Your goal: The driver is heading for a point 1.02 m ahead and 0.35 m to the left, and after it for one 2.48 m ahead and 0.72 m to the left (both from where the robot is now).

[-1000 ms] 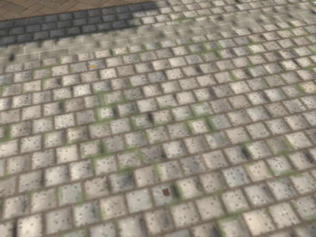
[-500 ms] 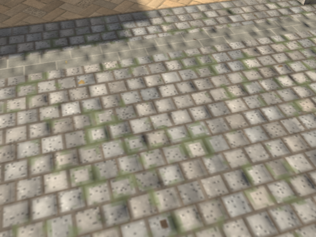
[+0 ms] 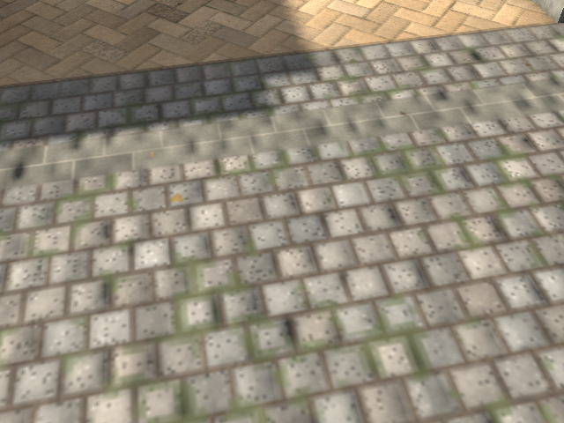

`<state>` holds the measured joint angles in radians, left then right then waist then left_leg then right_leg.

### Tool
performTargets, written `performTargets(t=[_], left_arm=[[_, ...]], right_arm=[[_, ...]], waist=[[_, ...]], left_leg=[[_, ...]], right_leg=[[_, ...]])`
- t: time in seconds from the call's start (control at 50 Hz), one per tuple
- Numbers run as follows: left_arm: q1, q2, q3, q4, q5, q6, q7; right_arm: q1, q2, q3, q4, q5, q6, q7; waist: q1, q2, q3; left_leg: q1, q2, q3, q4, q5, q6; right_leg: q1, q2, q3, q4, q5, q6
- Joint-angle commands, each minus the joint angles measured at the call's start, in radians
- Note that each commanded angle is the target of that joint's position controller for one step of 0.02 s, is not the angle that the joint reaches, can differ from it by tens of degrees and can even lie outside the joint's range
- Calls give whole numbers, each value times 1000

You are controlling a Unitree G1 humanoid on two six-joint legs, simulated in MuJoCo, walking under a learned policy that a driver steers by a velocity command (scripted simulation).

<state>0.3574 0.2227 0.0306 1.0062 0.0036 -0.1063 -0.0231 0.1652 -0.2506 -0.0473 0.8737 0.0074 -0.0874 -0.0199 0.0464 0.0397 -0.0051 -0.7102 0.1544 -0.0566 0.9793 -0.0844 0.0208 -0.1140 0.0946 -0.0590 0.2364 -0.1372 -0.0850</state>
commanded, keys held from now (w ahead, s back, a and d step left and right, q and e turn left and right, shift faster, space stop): w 0.38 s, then no key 0.62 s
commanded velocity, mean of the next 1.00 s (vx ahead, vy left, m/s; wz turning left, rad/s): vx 0.30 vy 0.00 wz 0.00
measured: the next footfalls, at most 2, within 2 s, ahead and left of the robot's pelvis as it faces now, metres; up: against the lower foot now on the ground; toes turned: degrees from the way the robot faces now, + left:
left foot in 0.24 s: +0.31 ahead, +0.17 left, +0.00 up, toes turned +2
right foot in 0.72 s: +0.50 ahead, -0.06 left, +0.00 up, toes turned -1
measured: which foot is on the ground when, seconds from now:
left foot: up 0.00-0.22, down 0.24-0.76, up 0.78-0.96, down 0.98-1.00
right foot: down 0.00-0.26, up 0.28-0.70, down 0.72-1.00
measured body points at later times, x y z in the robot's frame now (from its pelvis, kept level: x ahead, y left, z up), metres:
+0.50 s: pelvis +0.26 +0.09 +0.00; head +0.28 +0.10 +0.45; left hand +0.38 +0.35 -0.13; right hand +0.30 -0.17 -0.13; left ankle +0.27 +0.17 -0.75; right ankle +0.32 -0.08 -0.67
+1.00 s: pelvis +0.37 +0.06 -0.02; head +0.39 +0.06 +0.43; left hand +0.49 +0.30 -0.15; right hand +0.42 -0.19 -0.16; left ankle +0.37 +0.20 -0.75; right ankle +0.46 -0.04 -0.75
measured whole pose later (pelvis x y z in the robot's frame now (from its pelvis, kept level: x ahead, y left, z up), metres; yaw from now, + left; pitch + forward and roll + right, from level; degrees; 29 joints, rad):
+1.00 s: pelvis +0.37 +0.06 -0.02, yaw +1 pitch +0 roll -1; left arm 0.11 0.19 0.03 0.98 0.00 -0.01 0.02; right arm 0.22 -0.22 -0.04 1.02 -0.02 0.02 -0.04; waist -0.01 0.02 0.01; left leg -0.27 0.04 -0.01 0.57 -0.31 -0.02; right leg -0.38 0.02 -0.05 0.49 -0.13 -0.03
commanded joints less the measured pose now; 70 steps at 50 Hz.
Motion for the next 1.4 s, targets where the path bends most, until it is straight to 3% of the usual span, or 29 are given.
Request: performTargets(t=[0.02, 0.16, 0.2, 0.24, 0.26, 0.28, 0.3, 0.32, 0.36, 0.46, 0.56, 0.68, 0.72, 0.74, 0.76, 0.78, 0.82, 0.9, 0.98, 1.08, 1.12, 1.18, 1.24, 1.28, 1.3, 1.32, 1.34, 1.36, 1.4], left_arm=[[-23, 154, 27, -61, -9, -10, 20], [75, 178, 37, -21, -25, 16, 25], [55, 193, 43, -22, -27, 26, 28], [20, 169, 33, -36, -16, 35, 27], [24, 124, 12, -69, 5, 32, 28], [142, -6, -22, -66, -10, 7, 18], [88, 117, 4, -57, -33, -14, 16], [-2, 167, 18, -86, -49, -25, 13], [-68, 149, 25, -97, -26, -17, 25], [-39, 89, 31, -95, -10, 30, 35], [-204, 54, 18, -137, -4, 38, 33], [-258, 97, 26, -145, 4, 34, 24], [-172, 148, 46, -107, 16, 25, 28], [-143, 209, 58, -100, 24, 27, 35], [-106, 162, 47, -83, 22, 39, 40], [-89, 89, 30, -74, 9, 52, 38], [-168, 90, 19, -88, 15, 56, 33], [-334, 122, 28, -119, 13, 69, 47], [-268, 88, 23, -70, -9, 85, 50], [-232, 97, 39, -43, -12, 83, 64], [-277, 75, 39, -52, -17, 66, 55], [-310, 69, 43, -71, -28, 32, 29], [-308, 54, 41, -72, -37, 6, 16], [-167, 70, 57, -7, -34, 5, 16], [-55, 103, 73, 25, -35, 9, 22], [100, 182, 96, 54, -27, 11, 35], [207, 276, 110, 73, -13, 11, 30], [149, 179, 76, 62, 0, -2, 30], [-24, 104, 47, 12, -11, -13, 23]], right_arm=[[-35, -36, -7, -53, -1, -9, 3], [-208, -45, 2, -119, 17, -24, 44], [-162, -72, -7, -118, 17, -33, 51], [88, -147, -49, -45, 14, -38, 45], [288, -240, -73, -8, 1, -36, 35], [333, -292, -82, 16, -7, -31, 47], [306, -183, -53, 3, -5, -35, 50], [213, -140, -39, -17, -1, -37, 49], [79, -97, -23, -42, -7, -35, 55], [100, -100, -19, 6, -23, -38, 46], [124, -118, -15, 33, -19, -12, 17], [126, -118, -18, 79, -2, 13, 7], [144, -106, -16, 87, 2, 17, 4], [215, -80, -9, 91, -20, 7, 6], [320, 4, 15, 132, -23, 6, 7], [275, -12, 14, 133, -16, 21, 4], [156, -62, 0, 99, 3, 63, -10], [174, -36, -4, 130, -10, 107, -27], [193, -40, -5, 158, -35, 108, -18], [147, -97, -24, 159, -12, 69, -23], [192, -134, -40, 158, -1, 49, -22], [227, -123, -47, 172, 6, 16, -24], [201, -109, -43, 163, 23, 10, -10], [165, -129, -47, 148, 29, 23, -3], [134, -126, -45, 133, 27, 23, -4], [79, -67, -31, 103, 20, 16, 0], [111, 12, -16, 71, 29, -4, -7], [104, -59, -35, 79, 42, -14, -7], [99, -56, -41, 87, 49, -11, 3]], waist=[[-20, -78, 63], [30, -99, 89], [-9, -116, 65], [-133, -96, -84], [-193, 39, -252], [-126, 316, -347], [-149, 184, -300], [-131, 121, -178], [-72, 10, -69], [-3, 22, -18], [-44, 41, -26], [-50, 49, -33], [-19, -16, -82], [-64, -97, -155], [-80, -213, -246], [-43, -223, -252], [-42, -188, -164], [-104, -170, -75], [-94, -120, -23], [-50, 68, 51], [-84, 128, 90], [-98, 149, 128], [-70, 93, 115], [-4, 83, 64], [47, 59, 24], [109, -126, -28], [113, -387, -98], [76, -241, -44], [5, -144, 60]], left_leg=[[25, -6, 17, -192, 155, -13], [63, -61, 44, -436, 77, 8], [151, -83, 59, -475, 5, 36], [493, -129, 91, -503, -1, 88], [802, 74, -142, -495, 20, 162], [1098, 252, -597, -629, -166, 302], [1056, 230, -630, -679, -235, 264], [930, 203, -477, -686, -161, 221], [691, 126, -278, -742, 31, 197], [549, 59, -47, -770, 582, 201], [539, 6, 68, -754, 616, 157], [643, 55, 9, -641, 517, 157], [631, -23, 22, -517, 397, 95], [523, -94, 50, -418, 199, 54], [382, -145, 73, -290, -126, 1], [354, -163, 63, -208, -404, -27], [298, -131, 15, -113, -565, -43], [449, -106, 33, -262, -355, -51], [555, -105, 56, -520, -158, 1], [300, -65, -30, -684, -585, 52], [403, 47, -196, -778, -659, 118], [560, 184, -333, -805, -511, 195], [568, 116, -231, -750, -336, 157], [415, 34, -156, -675, -248, 129], [324, -2, -123, -586, -172, 103], [170, -105, -5, -264, -166, 41], [-55, -205, 42, 34, -449, 8], [-108, -144, -87, 223, -462, 30], [-127, -76, -98, 241, -260, 72]], right_leg=[[-79, -273, 171, -147, 99, -144], [107, -338, 171, -54, 81, -115], [137, -356, 180, 11, 168, -97], [78, -272, 108, 307, 434, -51], [-127, -199, 41, 655, 207, -9], [-526, -23, 60, 955, -386, 41], [-630, -80, 188, 1077, -412, 20], [-673, -129, 172, 1083, -315, 1], [-587, -210, 137, 984, -164, 15], [-485, -210, 101, 829, -73, 67], [-400, -170, 62, 474, 147, 81], [-330, -140, 76, 301, 103, 42], [-144, -147, 87, 163, 421, 4], [51, -244, 164, 246, 777, -43], [224, -364, 276, 281, 866, -173], [184, -419, 366, 221, 736, -226], [35, -413, 413, 118, 328, -200], [-246, -315, 290, 12, -83, -97], [-314, -213, 176, 38, -376, 16], [-151, -90, 32, 254, -343, 39], [-302, -45, -18, 388, -276, 37], [-497, -127, 48, 556, -260, -2], [-386, -124, 15, 370, -255, -9], [-66, -56, -41, 243, -91, 17], [94, -85, 2, 232, -78, 14], [272, -268, 232, 129, -116, -31], [398, -503, 626, -21, -209, -170], [315, -534, 665, -23, -283, -187], [183, -446, 432, -63, -279, -101]])
Keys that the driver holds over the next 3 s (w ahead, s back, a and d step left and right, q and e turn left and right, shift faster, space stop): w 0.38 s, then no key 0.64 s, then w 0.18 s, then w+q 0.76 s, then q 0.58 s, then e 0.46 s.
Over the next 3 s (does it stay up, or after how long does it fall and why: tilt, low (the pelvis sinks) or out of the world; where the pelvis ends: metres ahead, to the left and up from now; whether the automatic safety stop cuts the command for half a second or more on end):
stays up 0.90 0.23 -0.01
